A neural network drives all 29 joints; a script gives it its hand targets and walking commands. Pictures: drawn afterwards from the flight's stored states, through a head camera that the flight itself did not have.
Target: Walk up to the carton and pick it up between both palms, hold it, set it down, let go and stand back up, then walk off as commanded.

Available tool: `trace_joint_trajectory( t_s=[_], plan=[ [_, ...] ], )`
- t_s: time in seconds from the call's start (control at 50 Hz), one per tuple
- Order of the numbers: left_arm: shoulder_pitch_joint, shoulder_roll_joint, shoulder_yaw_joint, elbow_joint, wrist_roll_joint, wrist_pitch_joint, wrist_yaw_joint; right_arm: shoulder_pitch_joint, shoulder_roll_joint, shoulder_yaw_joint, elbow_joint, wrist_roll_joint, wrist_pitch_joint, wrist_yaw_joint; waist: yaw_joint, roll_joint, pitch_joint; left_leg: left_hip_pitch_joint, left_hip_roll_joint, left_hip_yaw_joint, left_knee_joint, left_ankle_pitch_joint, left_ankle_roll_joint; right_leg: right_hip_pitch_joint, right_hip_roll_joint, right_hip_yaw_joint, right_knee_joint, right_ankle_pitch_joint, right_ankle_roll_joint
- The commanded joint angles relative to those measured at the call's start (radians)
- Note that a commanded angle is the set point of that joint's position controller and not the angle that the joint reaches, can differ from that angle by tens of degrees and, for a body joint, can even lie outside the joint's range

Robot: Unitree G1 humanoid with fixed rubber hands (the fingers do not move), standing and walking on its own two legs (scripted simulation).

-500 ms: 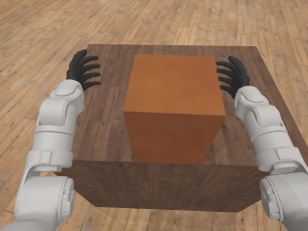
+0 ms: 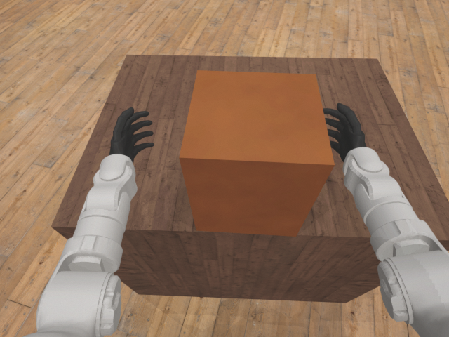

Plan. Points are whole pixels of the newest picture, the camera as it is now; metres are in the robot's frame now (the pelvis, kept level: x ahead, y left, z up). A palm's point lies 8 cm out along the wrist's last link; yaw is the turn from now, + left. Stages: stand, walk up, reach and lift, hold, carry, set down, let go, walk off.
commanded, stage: reach and lift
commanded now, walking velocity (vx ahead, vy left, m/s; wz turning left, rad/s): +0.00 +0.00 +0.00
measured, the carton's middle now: (250, 159) +0.43 -0.01 +0.05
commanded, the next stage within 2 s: none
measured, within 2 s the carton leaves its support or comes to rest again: leaves its support in 1.88 s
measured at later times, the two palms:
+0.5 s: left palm (141, 159) +0.41 +0.20 +0.07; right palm (336, 153) +0.44 -0.17 +0.07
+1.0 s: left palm (164, 159) +0.41 +0.15 +0.07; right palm (332, 154) +0.43 -0.16 +0.07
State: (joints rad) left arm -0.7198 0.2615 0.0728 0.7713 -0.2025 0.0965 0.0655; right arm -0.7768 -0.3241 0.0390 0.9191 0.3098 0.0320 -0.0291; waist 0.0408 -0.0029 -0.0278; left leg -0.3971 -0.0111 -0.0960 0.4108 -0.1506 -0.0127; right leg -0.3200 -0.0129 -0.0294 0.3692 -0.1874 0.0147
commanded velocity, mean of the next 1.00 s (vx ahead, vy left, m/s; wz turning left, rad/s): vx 0.00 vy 0.00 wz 0.00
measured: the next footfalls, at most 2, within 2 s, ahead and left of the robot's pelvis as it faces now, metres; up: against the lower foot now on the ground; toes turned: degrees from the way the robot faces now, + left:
none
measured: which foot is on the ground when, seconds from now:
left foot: down 0.00-1.00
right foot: down 0.00-1.00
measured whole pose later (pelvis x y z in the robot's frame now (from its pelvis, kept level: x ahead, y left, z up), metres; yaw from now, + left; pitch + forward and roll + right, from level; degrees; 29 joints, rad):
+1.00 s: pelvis +0.01 +0.00 +0.00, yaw +0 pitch +13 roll -1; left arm -0.73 0.05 0.09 0.93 0.00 -0.14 0.11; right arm -0.78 -0.19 -0.08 1.01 0.25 -0.08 -0.09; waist 0.05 0.00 -0.11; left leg -0.50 -0.01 -0.10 0.43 -0.16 -0.01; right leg -0.42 -0.01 -0.03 0.38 -0.19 0.02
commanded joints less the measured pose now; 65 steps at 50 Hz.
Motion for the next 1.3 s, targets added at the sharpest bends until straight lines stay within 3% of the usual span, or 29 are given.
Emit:
trace_joint_trajectory(
  t_s=[0.0,0.1,0.14,0.16,0.22,0.26,0.28,0.38,0.56,0.6,0.68,0.78,0.8,0.82,1.04,1.08,1.1,1.22,1.24,1.28],
  plan=[
    [-0.462,0.103,0.016,0.008,-0.008,-0.132,0.001,-0.455,-0.098,-0.005,-0.046,0.033,-0.1,0.012,0.044,0.03,-0.775,0.326,0.034,0.118,0.07,0.417,-0.085,0.012,0.075,-0.02,-0.013,0.205,-0.01],
    [-0.486,0.095,0.006,0.084,-0.021,-0.185,-0.001,-0.495,-0.08,0.014,0.002,0.046,-0.117,0.015,0.041,-0.001,-0.733,0.282,0.033,0.112,0.072,0.372,-0.074,-0.018,0.07,-0.01,-0.012,0.174,-0.007],
    [-0.482,0.078,-0.017,0.064,-0.035,-0.208,0.006,-0.48,-0.068,0.029,-0.003,0.067,-0.136,0.018,0.042,0.028,-0.787,0.309,0.036,0.11,0.093,0.426,-0.087,-0.045,0.072,-0.011,-0.002,0.201,-0.009],
    [-0.508,0.071,-0.031,0.053,-0.039,-0.218,0.009,-0.498,-0.07,0.009,-0.005,0.059,-0.141,0.017,0.025,0.042,-0.795,0.322,0.035,0.106,0.094,0.42,-0.09,-0.056,0.074,-0.016,-0.008,0.188,-0.015],
    [-0.484,0.051,-0.023,0.097,-0.028,-0.222,-0.002,-0.484,-0.036,0.029,-0.019,0.055,-0.141,0.016,0.044,0.016,-0.776,0.297,0.035,0.113,0.09,0.418,-0.081,-0.049,0.069,-0.005,-0.011,0.189,-0.007],
    [-0.481,0.028,-0.021,0.079,-0.015,-0.221,-0.002,-0.477,-0.024,0.018,-0.005,0.047,-0.14,0.014,0.031,0.026,-0.778,0.306,0.04,0.109,0.093,0.436,-0.084,-0.044,0.068,-0.006,-0.014,0.202,-0.008],
    [-0.478,0.02,-0.027,0.09,-0.012,-0.221,-0.002,-0.464,-0.025,0.003,0.02,0.034,-0.137,0.013,0.019,0.037,-0.749,0.307,0.037,0.111,0.088,0.413,-0.087,-0.065,0.068,-0.01,-0.023,0.173,-0.011],
    [-0.463,-0.012,0.013,0.021,0.04,-0.226,0.011,-0.461,-0.007,-0.036,-0.039,-0.011,-0.159,0.002,0.022,0.046,-0.793,0.346,0.035,0.114,0.102,0.495,-0.098,-0.045,0.078,-0.01,-0.023,0.231,-0.011],
    [-0.461,-0.064,0.105,0.009,0.113,-0.239,0.033,-0.493,0.072,-0.051,-0.068,-0.081,-0.155,-0.017,0.059,-0.036,-0.788,0.281,0.025,0.136,0.082,0.457,-0.078,0.033,0.074,0.008,-0.007,0.255,0.006],
    [-0.473,-0.076,0.12,-0.003,0.133,-0.255,0.039,-0.504,0.095,-0.051,-0.076,-0.087,-0.162,-0.021,0.066,-0.031,-0.807,0.276,0.025,0.136,0.084,0.455,-0.069,0.041,0.074,0.007,0.004,0.272,0.011],
    [-0.464,-0.122,0.123,0.021,0.149,-0.26,0.046,-0.508,0.114,-0.069,-0.055,-0.12,-0.16,-0.025,0.051,-0.042,-0.788,0.286,0.028,0.13,0.082,0.443,-0.071,0.024,0.075,0.003,-0.007,0.243,0.003],
    [-0.458,-0.149,0.148,0.004,0.17,-0.277,0.048,-0.504,0.163,-0.074,-0.085,-0.156,-0.166,-0.034,0.069,-0.051,-0.805,0.273,0.025,0.141,0.076,0.445,-0.063,0.056,0.073,0.008,0.004,0.252,0.007],
    [-0.458,-0.156,0.146,0.028,0.179,-0.272,0.048,-0.501,0.159,-0.091,-0.048,-0.164,-0.157,-0.036,0.05,-0.047,-0.767,0.264,0.025,0.138,0.073,0.418,-0.063,0.041,0.07,0.005,-0.001,0.234,0.006],
    [-0.459,-0.168,0.148,0.027,0.18,-0.278,0.045,-0.503,0.176,-0.083,-0.065,-0.18,-0.159,-0.035,0.063,-0.066,-0.767,0.258,0.026,0.138,0.067,0.419,-0.059,0.05,0.069,0.008,-0.001,0.232,0.01],
    [-0.432,-0.225,0.219,-0.006,0.286,-0.295,0.049,-0.47,0.245,-0.143,-0.061,-0.282,-0.185,-0.04,0.065,-0.063,-0.76,0.292,0.017,0.153,0.056,0.444,-0.054,0.103,0.067,0.0,0.002,0.281,0.016],
    [-0.448,-0.242,0.222,0.004,0.298,-0.296,0.041,-0.482,0.268,-0.143,-0.049,-0.301,-0.188,-0.032,0.072,-0.07,-0.738,0.29,0.019,0.156,0.05,0.426,-0.05,0.105,0.066,-0.005,-0.004,0.256,0.015],
    [-0.457,-0.257,0.218,0.005,0.304,-0.301,0.04,-0.483,0.289,-0.156,-0.054,-0.319,-0.195,-0.03,0.058,-0.085,-0.741,0.3,0.02,0.155,0.046,0.421,-0.045,0.104,0.065,-0.013,-0.007,0.247,0.014],
    [-0.459,-0.35,0.204,0.019,0.354,-0.314,0.014,-0.471,0.394,-0.171,-0.046,-0.391,-0.217,-0.008,0.053,-0.072,-0.716,0.325,0.017,0.172,0.033,0.427,-0.048,0.153,0.056,-0.018,-0.019,0.267,0.006],
    [-0.455,-0.396,0.195,0.019,0.367,-0.312,0.002,-0.475,0.437,-0.176,-0.061,-0.415,-0.225,0.0,0.053,-0.074,-0.715,0.33,0.017,0.173,0.031,0.441,-0.047,0.164,0.057,-0.022,-0.022,0.28,0.006],
    [-0.498,-0.602,0.153,0.049,0.409,-0.306,-0.052,-0.517,0.68,-0.142,-0.037,-0.466,-0.226,0.051,0.055,-0.088,-0.669,0.326,0.018,0.175,0.015,0.422,-0.039,0.187,0.053,-0.025,-0.028,0.27,0.002]
  ],
)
